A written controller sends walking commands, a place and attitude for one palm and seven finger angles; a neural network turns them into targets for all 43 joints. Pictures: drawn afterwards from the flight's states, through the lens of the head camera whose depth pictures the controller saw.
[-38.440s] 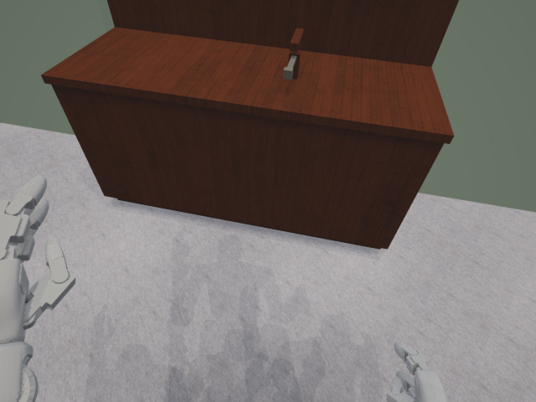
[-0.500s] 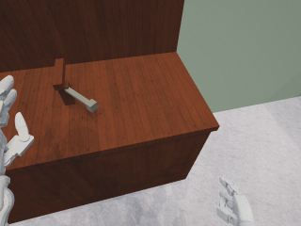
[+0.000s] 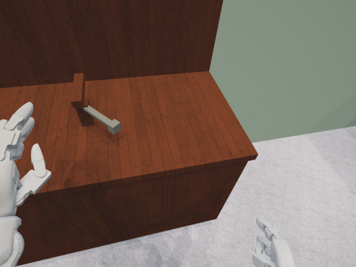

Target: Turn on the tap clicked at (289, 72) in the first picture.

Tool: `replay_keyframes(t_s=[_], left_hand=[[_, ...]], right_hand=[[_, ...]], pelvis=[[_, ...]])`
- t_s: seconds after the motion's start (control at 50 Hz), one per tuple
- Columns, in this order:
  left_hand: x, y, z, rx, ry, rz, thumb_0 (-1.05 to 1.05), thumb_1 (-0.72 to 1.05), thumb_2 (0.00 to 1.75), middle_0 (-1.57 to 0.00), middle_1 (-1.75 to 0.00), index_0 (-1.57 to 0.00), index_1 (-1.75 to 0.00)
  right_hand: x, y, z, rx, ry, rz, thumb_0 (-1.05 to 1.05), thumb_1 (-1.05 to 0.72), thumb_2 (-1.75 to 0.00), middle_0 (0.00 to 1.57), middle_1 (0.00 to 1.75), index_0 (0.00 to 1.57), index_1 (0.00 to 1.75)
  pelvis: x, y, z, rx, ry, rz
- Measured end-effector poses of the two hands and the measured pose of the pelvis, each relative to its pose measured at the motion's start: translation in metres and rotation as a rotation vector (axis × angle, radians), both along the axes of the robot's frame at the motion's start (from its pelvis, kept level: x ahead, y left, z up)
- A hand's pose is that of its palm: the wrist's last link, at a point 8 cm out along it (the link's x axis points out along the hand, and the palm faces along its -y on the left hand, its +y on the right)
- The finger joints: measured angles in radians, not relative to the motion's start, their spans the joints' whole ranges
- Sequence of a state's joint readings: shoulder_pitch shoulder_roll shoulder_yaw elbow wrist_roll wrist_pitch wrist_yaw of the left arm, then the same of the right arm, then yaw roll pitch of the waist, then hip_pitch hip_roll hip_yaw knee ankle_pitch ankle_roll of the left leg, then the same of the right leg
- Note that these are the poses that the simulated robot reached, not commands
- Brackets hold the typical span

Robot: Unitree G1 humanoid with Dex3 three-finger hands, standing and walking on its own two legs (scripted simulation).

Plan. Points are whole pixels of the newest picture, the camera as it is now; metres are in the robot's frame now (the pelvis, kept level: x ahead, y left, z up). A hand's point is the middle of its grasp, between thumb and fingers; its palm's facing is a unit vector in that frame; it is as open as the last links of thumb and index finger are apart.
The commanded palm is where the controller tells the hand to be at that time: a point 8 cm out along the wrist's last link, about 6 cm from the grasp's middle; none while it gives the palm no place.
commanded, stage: look again from close up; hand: left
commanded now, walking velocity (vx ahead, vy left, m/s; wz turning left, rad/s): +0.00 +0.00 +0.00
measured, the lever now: (114, 126) +0.47 +0.22 +0.01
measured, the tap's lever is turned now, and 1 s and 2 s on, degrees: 40 40 40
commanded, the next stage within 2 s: come to a stop and stand still in 0.24 s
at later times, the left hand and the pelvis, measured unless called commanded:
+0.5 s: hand (47, 165) +0.24 +0.25 +0.16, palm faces +0.40 -0.85 -0.35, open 7.4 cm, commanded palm +0.18 +0.28 +0.17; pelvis +0.02 +0.00 +0.00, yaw +0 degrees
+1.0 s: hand (39, 179) +0.22 +0.26 +0.15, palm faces +0.40 -0.83 -0.40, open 7.4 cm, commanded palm +0.16 +0.27 +0.17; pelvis -0.01 -0.01 -0.01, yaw -1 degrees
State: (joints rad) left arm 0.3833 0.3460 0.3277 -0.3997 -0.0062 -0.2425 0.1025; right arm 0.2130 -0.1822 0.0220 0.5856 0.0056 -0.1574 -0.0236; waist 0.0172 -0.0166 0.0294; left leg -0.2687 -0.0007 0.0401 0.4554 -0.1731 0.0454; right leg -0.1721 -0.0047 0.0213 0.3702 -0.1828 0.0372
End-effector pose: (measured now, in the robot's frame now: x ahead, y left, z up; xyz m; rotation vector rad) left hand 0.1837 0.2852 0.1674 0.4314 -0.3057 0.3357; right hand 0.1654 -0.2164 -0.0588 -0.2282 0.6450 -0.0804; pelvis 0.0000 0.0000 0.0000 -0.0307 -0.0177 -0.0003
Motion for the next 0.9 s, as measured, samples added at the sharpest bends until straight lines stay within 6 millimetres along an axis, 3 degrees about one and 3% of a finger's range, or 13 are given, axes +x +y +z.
replay_keyframes(t_s=[0.14,0.54,0.6,0.66,0.7,0.8,0.84,0.9], left_hand=[[0.004,0.011,0.0,0.01,0.029,0.038,0.01,0.89,0.9,-0.21,-0.3,-0.21,-0.3],[0.012,0.004,0.003,-0.013,0.033,0.037,0.01,0.89,0.9,-0.21,-0.3,-0.21,-0.3],[0.023,0.027,0.034,0.182,-0.062,0.068,0.01,0.88,0.9,-0.22,-0.3,-0.21,-0.3],[0.03,0.046,0.054,0.184,-0.152,0.137,0.01,0.88,0.9,-0.21,-0.3,-0.21,-0.3],[0.031,0.037,0.049,0.139,-0.128,0.121,0.01,0.89,0.9,-0.21,-0.3,-0.21,-0.3],[0.016,-0.022,0.003,0.053,0.103,-0.074,0.01,0.9,0.9,-0.2,-0.3,-0.2,-0.3],[0.007,-0.028,-0.014,0.029,0.175,-0.111,0.01,0.89,0.9,-0.2,-0.3,-0.2,-0.3],[-0.001,-0.017,-0.026,0.018,0.201,-0.075,0.01,0.88,0.9,-0.22,-0.3,-0.21,-0.3]], right_hand=[[0.009,0.002,-0.003,0.001,0.034,0.012,0.01,-0.9,-0.9,0.21,0.3,0.21,0.3],[0.034,-0.003,0.001,-0.007,0.021,0.004,0.01,-0.91,-0.9,0.21,0.3,0.2,0.3],[0.031,-0.001,-0.006,-0.031,0.056,0.066,0.01,-0.91,-0.9,0.21,0.3,0.2,0.3],[0.025,-0.002,-0.013,0.0,0.076,0.076,0.01,-0.91,-0.9,0.21,0.3,0.2,0.3],[0.019,-0.004,-0.016,0.044,0.056,0.048,0.01,-0.91,-0.9,0.21,0.3,0.21,0.3],[-0.002,-0.009,-0.02,0.096,0.033,-0.04,0.01,-0.91,-0.9,0.21,0.3,0.21,0.3],[-0.012,-0.012,-0.019,0.081,0.049,-0.071,0.01,-0.91,-0.9,0.21,0.3,0.2,0.3],[-0.023,-0.017,-0.017,0.035,0.081,-0.084,0.01,-0.91,-0.9,0.21,0.3,0.2,0.3]], pelvis=[[0.009,0.0,0.001,0.003,0.009,0.004],[0.02,-0.002,0.002,0.004,0.008,0.007],[0.011,-0.007,-0.002,0.003,0.014,0.019],[0.001,-0.009,-0.004,0.012,0.009,0.003],[-0.001,-0.005,-0.005,0.014,0.006,-0.013],[0.001,0.001,-0.005,0.011,-0.003,-0.035],[0.001,-0.001,-0.005,0.014,-0.005,-0.035],[-0.002,-0.005,-0.005,0.014,-0.01,-0.026]])
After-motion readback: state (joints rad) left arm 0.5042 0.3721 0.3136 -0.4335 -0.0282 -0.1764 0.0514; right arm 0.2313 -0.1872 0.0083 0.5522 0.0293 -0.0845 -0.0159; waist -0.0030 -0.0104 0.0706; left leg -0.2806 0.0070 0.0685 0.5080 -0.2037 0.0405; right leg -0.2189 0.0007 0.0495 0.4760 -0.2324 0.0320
